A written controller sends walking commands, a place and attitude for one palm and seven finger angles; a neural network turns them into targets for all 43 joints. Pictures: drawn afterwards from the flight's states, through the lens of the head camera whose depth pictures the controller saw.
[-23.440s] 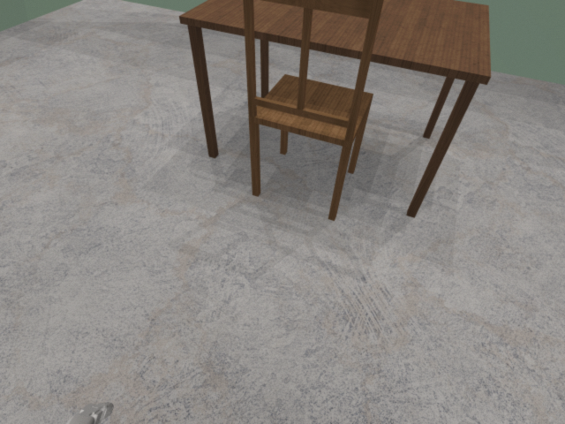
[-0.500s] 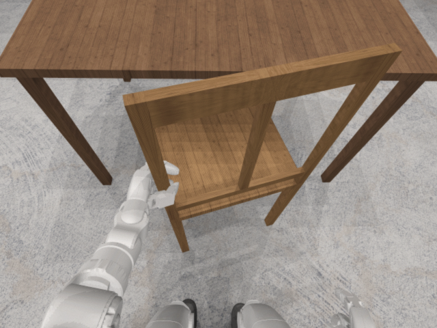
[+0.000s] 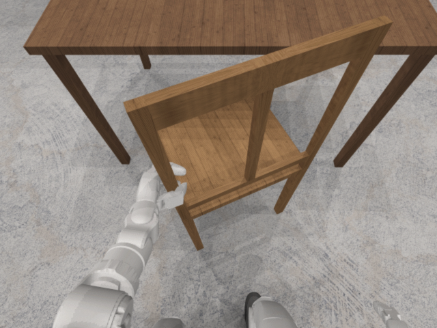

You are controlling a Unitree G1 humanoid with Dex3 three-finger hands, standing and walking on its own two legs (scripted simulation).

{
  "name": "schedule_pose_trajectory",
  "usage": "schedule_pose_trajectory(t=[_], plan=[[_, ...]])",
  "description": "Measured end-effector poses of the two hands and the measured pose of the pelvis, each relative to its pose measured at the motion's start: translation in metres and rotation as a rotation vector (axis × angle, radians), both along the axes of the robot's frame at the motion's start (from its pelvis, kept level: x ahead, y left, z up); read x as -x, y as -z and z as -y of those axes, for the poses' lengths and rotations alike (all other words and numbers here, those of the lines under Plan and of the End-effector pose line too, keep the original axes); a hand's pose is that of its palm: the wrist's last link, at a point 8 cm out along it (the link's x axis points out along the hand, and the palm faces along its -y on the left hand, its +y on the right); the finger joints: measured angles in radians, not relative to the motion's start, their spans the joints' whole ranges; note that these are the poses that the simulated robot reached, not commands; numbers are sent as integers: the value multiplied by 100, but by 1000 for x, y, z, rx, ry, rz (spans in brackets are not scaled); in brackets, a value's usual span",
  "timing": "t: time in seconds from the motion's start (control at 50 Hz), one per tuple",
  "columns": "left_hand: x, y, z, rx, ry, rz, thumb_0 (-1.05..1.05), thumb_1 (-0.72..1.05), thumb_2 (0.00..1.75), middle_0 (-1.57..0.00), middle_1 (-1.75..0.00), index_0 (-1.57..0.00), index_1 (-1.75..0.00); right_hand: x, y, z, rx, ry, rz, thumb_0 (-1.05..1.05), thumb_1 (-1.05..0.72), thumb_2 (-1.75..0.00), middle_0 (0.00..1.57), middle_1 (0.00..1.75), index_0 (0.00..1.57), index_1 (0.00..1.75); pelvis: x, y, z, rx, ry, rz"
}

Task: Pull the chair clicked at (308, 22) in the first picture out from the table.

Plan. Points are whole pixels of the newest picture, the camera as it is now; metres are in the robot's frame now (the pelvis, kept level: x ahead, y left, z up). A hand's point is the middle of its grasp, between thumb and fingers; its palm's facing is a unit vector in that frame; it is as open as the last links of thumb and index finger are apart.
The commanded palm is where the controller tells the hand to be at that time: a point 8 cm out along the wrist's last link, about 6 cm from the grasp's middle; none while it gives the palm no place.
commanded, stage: step backward, pulling the chair out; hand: left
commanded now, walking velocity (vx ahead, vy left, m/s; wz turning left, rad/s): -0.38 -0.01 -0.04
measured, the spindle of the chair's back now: (255, 143) +0.47 -0.10 -0.05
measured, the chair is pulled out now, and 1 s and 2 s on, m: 0.18 0.31 0.46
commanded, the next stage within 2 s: stop walking, hand still on the chair in 1.54 s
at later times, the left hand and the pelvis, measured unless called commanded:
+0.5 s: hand (172, 245) +0.27 +0.09 -0.07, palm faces -0.14 -0.97 -0.21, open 5.7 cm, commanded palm +0.28 +0.14 -0.07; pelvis -0.08 +0.02 -0.03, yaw -3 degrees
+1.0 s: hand (174, 270) +0.22 +0.08 -0.06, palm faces -0.12 -0.98 -0.18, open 5.7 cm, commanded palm +0.20 +0.14 -0.06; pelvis -0.16 +0.01 +0.00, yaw -2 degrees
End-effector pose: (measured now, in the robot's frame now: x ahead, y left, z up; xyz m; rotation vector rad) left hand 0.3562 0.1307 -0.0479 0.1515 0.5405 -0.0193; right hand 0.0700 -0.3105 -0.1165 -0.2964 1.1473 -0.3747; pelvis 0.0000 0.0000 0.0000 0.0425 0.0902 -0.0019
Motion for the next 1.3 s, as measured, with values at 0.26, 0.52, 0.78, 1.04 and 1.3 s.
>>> schedule_pose_trajectory(t=[0.26, 0.52, 0.78, 1.04, 1.3], plan=[[54, -1, -11, -23, 158, 42, 1, 64, 70, -15, -117, -50, -145, 39, 11, -88, -138, 13, 89, 1, -91, -90, 20, 30, 20, 30, 58, 10, -32, 6, 41, 39], [103, 0, -8, -64, 90, 66, -1, 59, 75, -20, -118, -50, -145, 111, 48, -72, -178, 25, 21, 0, -92, -90, 21, 30, 20, 30, 89, 25, -16, -6, 48, 54], [129, -4, -10, -39, 112, 23, 2, 65, 76, -12, -116, -45, -141, 180, 6, -51, -80, 51, -32, 1, -91, -90, 20, 30, 19, 30, 124, 5, -18, 63, 30, 35], [153, -7, -2, -43, 73, 0, 3, 66, 77, -12, -112, -45, -140, 164, 14, -55, -135, -20, 9, 1, -90, -90, 20, 30, 20, 30, 169, -4, -11, 3, 25, 39], [206, -5, -13, -53, 211, 64, 3, 66, 77, -12, -119, -42, -137, 179, 8, -98, -127, -21, 101, 1, -91, -90, 20, 30, 20, 30, 206, 8, -42, 9, 69, 54]])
